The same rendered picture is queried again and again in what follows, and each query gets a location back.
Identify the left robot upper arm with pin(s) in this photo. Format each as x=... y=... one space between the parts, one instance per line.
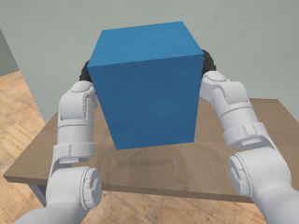
x=71 y=193

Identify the table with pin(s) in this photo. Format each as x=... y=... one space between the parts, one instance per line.
x=196 y=170

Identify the carton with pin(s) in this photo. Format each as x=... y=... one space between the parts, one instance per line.
x=147 y=80

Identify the robot left forearm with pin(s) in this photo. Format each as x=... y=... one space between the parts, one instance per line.
x=75 y=127

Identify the right robot upper arm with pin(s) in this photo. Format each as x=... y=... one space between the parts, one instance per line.
x=262 y=175

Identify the robot right hand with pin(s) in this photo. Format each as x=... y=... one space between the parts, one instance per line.
x=208 y=64

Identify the robot left hand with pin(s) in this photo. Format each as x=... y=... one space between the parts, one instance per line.
x=85 y=76

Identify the robot right forearm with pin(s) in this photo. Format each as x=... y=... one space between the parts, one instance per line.
x=241 y=127

